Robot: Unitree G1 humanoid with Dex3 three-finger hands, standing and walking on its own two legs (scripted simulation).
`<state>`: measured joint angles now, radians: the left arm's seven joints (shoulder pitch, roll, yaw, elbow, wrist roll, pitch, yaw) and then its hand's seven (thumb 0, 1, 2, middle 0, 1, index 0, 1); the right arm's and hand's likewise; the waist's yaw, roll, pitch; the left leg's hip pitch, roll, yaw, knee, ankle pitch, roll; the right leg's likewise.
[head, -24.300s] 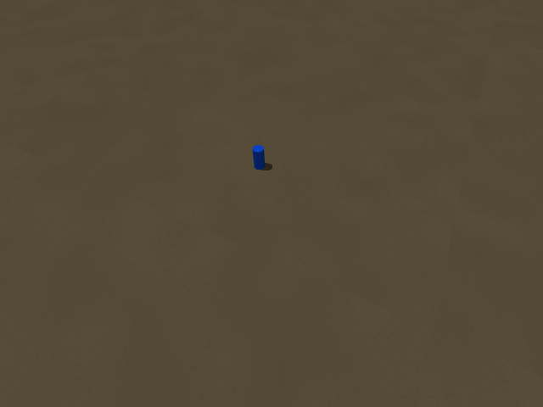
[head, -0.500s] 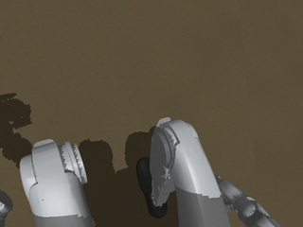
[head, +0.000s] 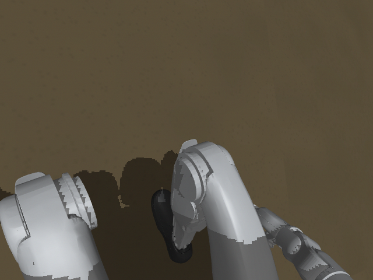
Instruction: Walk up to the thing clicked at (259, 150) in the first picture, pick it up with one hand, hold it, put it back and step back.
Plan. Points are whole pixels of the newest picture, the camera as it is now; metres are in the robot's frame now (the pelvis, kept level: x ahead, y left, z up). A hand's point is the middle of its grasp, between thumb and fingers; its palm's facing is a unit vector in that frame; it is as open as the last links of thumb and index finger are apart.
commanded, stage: lower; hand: left
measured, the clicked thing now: out of the picture +0.42 +0.37 -0.19
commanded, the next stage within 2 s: loosen in 0.60 s
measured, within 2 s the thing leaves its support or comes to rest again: rests again in 0.78 s
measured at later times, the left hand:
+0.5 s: hand out of the picture +0.43 +0.37 -0.18, palm faces +0.60 -0.80 -0.02, open 8.6 cm
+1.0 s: hand out of the picture +0.43 +0.36 -0.18, palm faces +0.59 -0.81 -0.02, open 8.9 cm
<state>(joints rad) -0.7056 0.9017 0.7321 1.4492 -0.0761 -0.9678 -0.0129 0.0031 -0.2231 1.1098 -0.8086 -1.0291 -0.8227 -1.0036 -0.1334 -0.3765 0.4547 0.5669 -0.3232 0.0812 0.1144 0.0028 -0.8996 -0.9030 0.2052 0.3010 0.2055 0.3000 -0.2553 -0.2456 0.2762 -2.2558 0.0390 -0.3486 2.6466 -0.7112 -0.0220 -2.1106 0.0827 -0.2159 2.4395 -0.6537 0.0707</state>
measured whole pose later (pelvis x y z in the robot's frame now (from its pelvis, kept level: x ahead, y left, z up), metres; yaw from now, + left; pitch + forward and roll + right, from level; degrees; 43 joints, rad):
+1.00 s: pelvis -0.01 +0.01 +0.00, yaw -2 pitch +12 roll -18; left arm -0.70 0.99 0.70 1.53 -0.08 -1.05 0.04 0.00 -0.20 0.86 -0.85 -0.93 -0.87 -0.90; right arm -0.19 -0.39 0.56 0.50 -0.37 0.10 0.10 0.00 -0.90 -0.89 0.21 0.30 0.21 0.30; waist -0.26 -0.31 0.33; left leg -2.22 0.05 -0.41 2.68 -0.72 -0.01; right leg -2.06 0.11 -0.26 2.42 -0.63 0.08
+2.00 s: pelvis -0.01 +0.01 +0.00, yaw -3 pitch +11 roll -19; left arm -0.68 0.98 0.68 1.49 -0.09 -1.05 0.03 -0.01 -0.33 0.25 -0.36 -0.28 -0.37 -0.28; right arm -0.20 -0.38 0.56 0.49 -0.36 0.09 0.11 0.00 -0.90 -0.90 0.21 0.30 0.21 0.30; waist -0.24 -0.31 0.33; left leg -2.22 0.05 -0.41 2.68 -0.72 0.00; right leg -2.05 0.11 -0.26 2.40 -0.63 0.08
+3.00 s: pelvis +0.02 -0.01 +0.18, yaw +11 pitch +32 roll -5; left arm -0.06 0.48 0.40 0.39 0.01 -0.01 0.05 -0.02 -0.53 0.06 -0.07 -0.05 -0.07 -0.06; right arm 0.05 -0.26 0.01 0.54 0.05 0.13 -0.01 0.01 -0.90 -0.90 0.20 0.30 0.20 0.30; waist -0.01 -0.01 -0.11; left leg -1.91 0.06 -0.09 1.98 -0.65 -0.01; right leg -1.84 0.00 -0.06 1.94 -0.66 0.01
